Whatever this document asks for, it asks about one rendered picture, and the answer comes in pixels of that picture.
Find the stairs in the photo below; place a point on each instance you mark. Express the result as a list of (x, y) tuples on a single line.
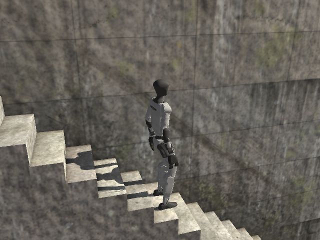
[(52, 192)]

